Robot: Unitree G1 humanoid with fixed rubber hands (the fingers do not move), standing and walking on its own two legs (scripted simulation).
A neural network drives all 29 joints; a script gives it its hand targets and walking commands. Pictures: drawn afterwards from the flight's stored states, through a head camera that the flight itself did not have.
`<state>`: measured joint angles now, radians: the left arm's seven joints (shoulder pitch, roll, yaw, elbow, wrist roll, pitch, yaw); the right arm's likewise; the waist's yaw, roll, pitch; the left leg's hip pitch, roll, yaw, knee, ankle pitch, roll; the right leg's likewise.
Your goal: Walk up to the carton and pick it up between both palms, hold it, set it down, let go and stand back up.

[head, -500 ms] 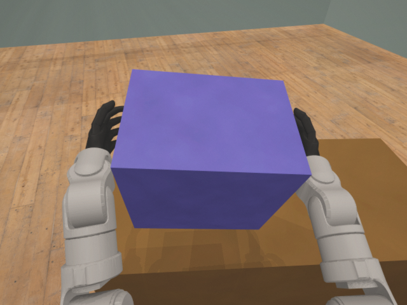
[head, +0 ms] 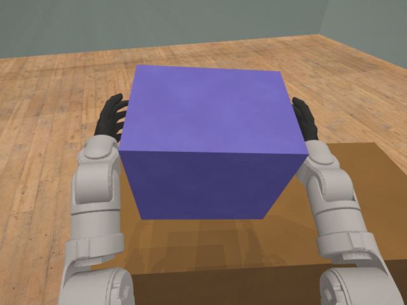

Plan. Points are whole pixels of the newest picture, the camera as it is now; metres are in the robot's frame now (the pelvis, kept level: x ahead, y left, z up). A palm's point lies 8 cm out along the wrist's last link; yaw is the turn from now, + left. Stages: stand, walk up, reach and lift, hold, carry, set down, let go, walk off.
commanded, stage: hold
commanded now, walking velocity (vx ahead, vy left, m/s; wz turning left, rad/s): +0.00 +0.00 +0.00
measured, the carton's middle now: (206, 150) +0.39 +0.01 +0.16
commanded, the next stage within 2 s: none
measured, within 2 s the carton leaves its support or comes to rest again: neither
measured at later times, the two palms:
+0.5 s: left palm (108, 160) +0.35 +0.19 +0.17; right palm (296, 163) +0.35 -0.17 +0.16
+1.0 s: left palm (102, 134) +0.36 +0.19 +0.22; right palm (303, 136) +0.36 -0.17 +0.21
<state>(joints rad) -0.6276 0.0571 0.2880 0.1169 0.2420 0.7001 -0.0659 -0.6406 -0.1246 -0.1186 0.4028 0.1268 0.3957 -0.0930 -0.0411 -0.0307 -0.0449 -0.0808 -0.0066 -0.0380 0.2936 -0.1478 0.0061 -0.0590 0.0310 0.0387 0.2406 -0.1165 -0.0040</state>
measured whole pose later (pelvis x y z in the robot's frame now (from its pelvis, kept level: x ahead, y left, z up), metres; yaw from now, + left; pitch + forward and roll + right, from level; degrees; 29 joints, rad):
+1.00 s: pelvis +0.01 +0.00 +0.00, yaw +0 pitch -3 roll -1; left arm -0.57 0.04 0.30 -0.02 0.24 0.68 -0.08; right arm -0.57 -0.12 -0.09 0.27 0.18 0.36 -0.14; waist -0.04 -0.04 -0.05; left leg -0.08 -0.01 -0.04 0.29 -0.16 0.00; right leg -0.06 0.03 0.04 0.24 -0.12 0.00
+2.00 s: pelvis +0.01 +0.00 +0.00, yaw +0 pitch -4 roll -1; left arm -0.55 0.02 0.30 -0.05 0.25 0.73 -0.08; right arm -0.52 -0.12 -0.07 0.24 0.19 0.38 -0.15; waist -0.05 -0.03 -0.02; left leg -0.08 -0.01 -0.04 0.29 -0.15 0.00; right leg -0.05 0.03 0.04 0.24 -0.12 0.00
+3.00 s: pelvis +0.00 +0.00 +0.00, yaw +0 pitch -4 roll -1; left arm -0.54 0.02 0.30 0.00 0.26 0.74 -0.08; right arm -0.52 -0.12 -0.06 0.29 0.19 0.40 -0.14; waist -0.05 -0.04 -0.01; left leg -0.08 -0.01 -0.04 0.29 -0.15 0.00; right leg -0.05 0.03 0.04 0.24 -0.12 0.00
